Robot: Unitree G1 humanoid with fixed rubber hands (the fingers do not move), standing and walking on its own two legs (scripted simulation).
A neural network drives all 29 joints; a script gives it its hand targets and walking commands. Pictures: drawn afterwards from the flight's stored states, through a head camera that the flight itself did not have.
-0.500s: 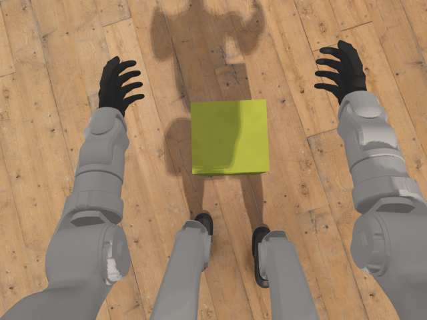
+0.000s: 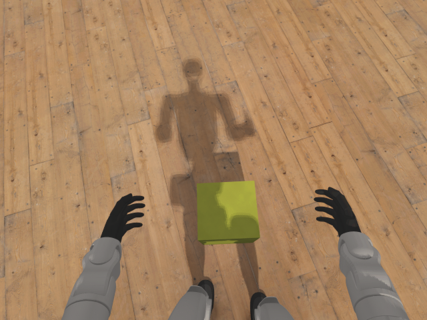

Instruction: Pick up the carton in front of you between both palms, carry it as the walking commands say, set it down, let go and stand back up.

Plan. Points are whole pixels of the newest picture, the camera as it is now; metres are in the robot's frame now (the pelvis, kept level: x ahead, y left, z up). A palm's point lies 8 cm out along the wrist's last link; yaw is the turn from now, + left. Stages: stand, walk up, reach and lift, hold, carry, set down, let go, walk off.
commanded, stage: let go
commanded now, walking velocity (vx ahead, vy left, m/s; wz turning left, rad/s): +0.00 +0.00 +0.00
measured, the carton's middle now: (226, 215) +0.41 +0.02 -0.61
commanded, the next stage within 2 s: stand in 0.78 s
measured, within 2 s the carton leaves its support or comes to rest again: neither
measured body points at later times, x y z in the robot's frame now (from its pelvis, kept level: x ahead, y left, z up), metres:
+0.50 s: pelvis +0.02 -0.02 +0.04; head +0.04 -0.02 +0.49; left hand +0.19 +0.21 -0.04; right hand +0.20 -0.26 -0.03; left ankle +0.02 +0.10 -0.70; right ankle -0.01 -0.13 -0.70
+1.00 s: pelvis +0.03 -0.01 +0.03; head +0.03 +0.00 +0.48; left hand +0.18 +0.28 -0.05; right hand +0.18 -0.29 -0.05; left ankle +0.02 +0.10 -0.70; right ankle -0.01 -0.13 -0.70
